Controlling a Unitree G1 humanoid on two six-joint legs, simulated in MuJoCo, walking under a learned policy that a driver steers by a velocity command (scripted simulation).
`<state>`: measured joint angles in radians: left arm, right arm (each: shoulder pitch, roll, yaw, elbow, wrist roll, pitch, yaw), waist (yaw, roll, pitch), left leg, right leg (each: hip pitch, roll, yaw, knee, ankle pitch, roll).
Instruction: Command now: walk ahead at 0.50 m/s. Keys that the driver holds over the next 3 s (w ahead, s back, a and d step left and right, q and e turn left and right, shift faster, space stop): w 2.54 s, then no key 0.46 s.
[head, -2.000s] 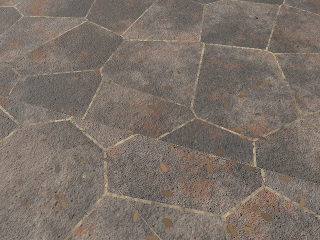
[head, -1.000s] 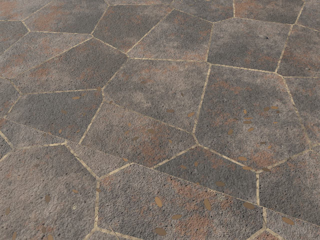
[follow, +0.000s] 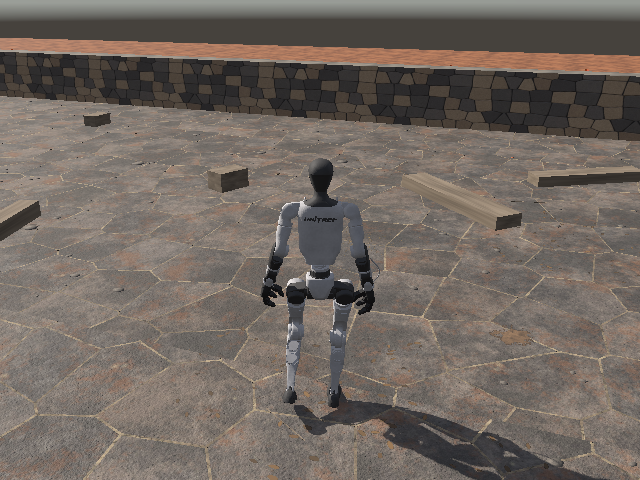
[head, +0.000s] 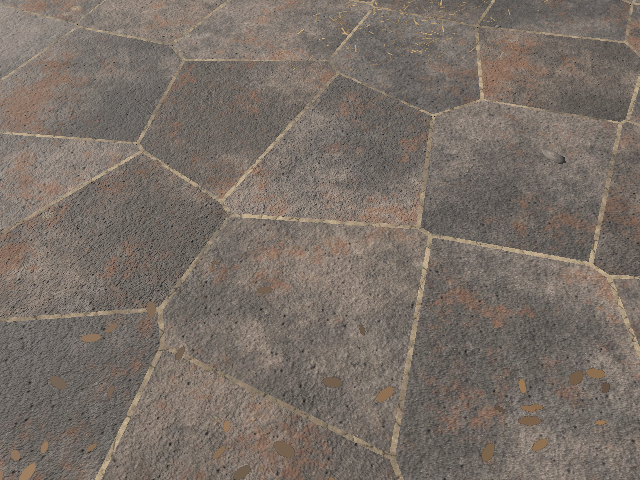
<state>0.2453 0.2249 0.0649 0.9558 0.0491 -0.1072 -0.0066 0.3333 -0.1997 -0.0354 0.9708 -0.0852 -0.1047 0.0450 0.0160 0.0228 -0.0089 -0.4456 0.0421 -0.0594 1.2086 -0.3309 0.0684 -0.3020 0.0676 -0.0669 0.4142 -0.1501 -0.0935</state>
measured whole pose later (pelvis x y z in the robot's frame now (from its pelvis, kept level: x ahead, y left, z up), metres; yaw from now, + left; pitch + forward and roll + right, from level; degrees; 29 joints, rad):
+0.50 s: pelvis +0.31 +0.07 -0.10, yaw -1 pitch +1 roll -5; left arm 0.67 0.10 0.00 1.10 0.00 -0.08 0.00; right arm 0.02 -0.20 -0.01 0.84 0.03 -0.07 0.06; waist 0.16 0.07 0.01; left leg -0.46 0.11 -0.01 0.37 0.30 0.05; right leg 0.01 0.04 -0.03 0.90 -0.86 0.00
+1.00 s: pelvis +0.60 +0.05 -0.16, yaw +0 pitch +3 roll +2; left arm -0.02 0.21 0.05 0.77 -0.01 -0.09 -0.02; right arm 0.41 -0.24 -0.07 1.04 0.02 -0.06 -0.02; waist -0.07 -0.01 -0.02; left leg -0.06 0.02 0.06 0.53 -0.48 -0.01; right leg -0.53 -0.03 -0.02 0.58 -0.11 -0.06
